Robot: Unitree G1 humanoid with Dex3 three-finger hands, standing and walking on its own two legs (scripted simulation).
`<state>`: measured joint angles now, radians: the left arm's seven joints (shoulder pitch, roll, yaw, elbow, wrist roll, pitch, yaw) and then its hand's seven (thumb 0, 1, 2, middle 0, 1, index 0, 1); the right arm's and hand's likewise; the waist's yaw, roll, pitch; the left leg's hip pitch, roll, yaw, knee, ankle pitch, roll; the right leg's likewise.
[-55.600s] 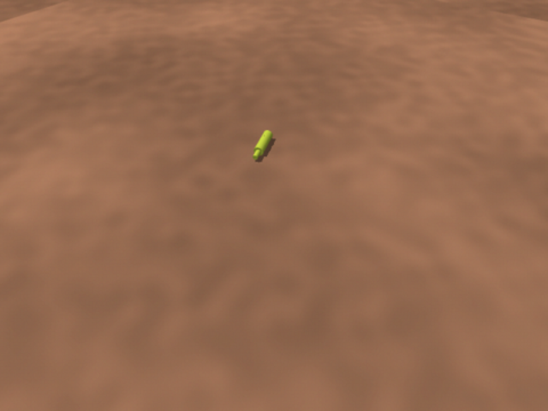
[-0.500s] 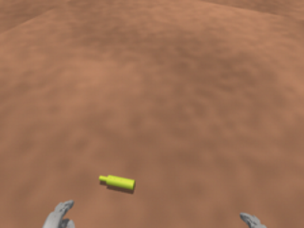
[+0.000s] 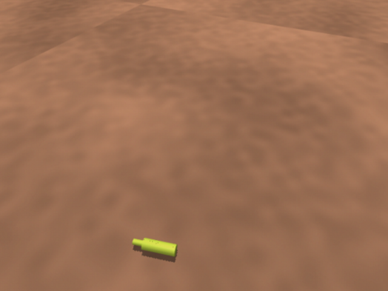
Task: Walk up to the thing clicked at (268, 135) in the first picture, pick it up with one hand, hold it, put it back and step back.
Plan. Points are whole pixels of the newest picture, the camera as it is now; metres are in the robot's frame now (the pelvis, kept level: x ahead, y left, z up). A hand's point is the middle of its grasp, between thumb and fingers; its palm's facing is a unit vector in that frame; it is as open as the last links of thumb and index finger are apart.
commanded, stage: stand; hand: left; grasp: from above
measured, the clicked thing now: (154, 245) +0.50 +0.24 -0.75
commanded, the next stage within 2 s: step back in 1.82 s
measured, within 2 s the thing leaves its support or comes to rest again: neither
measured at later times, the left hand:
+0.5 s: hand out of the picture +0.05 +0.24 -0.16, palm faces +0.02 -0.94 -0.34, open 7.4 cm
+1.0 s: hand out of the picture +0.08 +0.23 -0.15, palm faces +0.01 -0.94 -0.34, open 7.4 cm
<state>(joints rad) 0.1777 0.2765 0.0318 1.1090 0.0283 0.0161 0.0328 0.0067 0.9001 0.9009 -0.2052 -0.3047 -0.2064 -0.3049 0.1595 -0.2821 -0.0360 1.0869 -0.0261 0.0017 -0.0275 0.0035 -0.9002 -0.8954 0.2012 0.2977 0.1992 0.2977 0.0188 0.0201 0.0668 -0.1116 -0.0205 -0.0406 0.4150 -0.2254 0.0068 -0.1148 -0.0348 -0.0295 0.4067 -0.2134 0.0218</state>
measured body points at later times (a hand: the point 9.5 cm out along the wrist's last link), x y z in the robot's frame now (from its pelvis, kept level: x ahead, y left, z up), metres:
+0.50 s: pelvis -0.01 -0.01 +0.00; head +0.00 -0.02 +0.45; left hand +0.05 +0.28 -0.13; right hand +0.05 -0.30 -0.14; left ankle +0.01 +0.12 -0.74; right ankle +0.01 -0.13 -0.74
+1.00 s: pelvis +0.01 -0.01 +0.01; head +0.02 -0.02 +0.45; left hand +0.08 +0.28 -0.13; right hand +0.08 -0.30 -0.14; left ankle +0.01 +0.12 -0.74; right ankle +0.01 -0.13 -0.74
